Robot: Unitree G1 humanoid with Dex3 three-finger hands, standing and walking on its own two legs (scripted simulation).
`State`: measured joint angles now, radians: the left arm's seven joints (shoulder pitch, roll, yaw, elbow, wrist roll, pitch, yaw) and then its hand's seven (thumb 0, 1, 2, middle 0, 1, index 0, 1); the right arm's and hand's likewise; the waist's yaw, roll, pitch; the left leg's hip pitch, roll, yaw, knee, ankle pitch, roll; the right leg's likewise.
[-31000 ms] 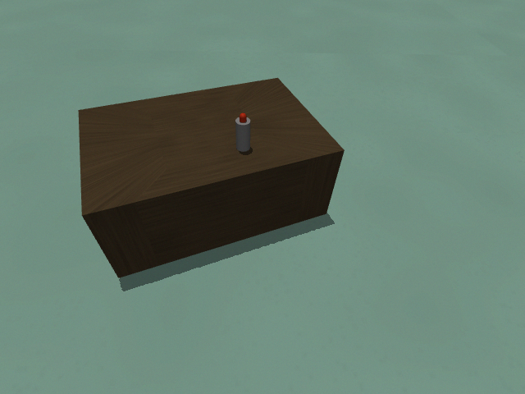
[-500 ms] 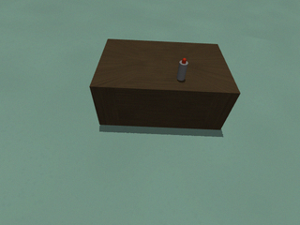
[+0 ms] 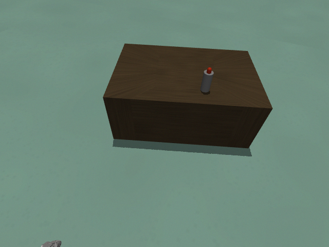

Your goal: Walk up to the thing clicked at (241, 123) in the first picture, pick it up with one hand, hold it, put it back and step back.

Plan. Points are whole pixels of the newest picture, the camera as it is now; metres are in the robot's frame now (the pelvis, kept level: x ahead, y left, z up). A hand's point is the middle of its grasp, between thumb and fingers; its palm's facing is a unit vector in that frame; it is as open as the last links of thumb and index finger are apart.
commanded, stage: step back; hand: right
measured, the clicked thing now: (207, 79) +1.11 -0.24 -0.26
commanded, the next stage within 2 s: stand in 0.10 s
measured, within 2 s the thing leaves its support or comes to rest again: neither
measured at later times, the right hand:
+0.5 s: hand out of the picture +0.11 -0.24 -0.13, palm faces +0.01 +0.94 -0.33, open 7.3 cm
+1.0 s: hand out of the picture +0.04 -0.26 -0.14, palm faces +0.01 +0.94 -0.33, open 7.3 cm
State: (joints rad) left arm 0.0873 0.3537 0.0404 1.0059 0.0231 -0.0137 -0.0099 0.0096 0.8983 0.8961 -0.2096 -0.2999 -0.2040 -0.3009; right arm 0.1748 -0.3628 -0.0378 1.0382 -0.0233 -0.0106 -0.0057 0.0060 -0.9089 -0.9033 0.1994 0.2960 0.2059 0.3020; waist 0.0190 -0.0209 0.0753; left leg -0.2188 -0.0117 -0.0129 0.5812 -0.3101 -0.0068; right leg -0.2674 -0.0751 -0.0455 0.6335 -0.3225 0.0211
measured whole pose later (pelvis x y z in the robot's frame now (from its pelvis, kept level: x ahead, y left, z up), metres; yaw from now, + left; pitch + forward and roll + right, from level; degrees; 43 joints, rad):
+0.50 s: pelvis +0.00 +0.00 +0.02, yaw -1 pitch -4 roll +0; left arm 0.09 0.35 0.00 1.13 0.01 -0.02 -0.01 0.01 0.90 0.90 -0.21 -0.30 -0.20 -0.30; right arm 0.05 -0.33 -0.01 1.10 0.00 -0.02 0.01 0.01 -0.91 -0.90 0.20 0.30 0.21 0.30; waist 0.02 -0.01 0.06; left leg -0.07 0.01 0.01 0.34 -0.21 -0.01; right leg -0.11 -0.05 -0.04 0.34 -0.17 0.03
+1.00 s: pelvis +0.00 -0.01 +0.02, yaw -2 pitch -3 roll +0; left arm 0.12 0.36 -0.01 1.14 0.01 -0.02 -0.01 0.01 0.90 0.90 -0.21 -0.30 -0.20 -0.30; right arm 0.13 -0.34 0.00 1.16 -0.01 -0.01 0.02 0.01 -0.91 -0.90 0.20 0.30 0.21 0.30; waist 0.00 -0.01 0.06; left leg -0.09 0.03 0.00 0.32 -0.19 -0.03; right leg -0.13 -0.03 -0.04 0.33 -0.15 0.01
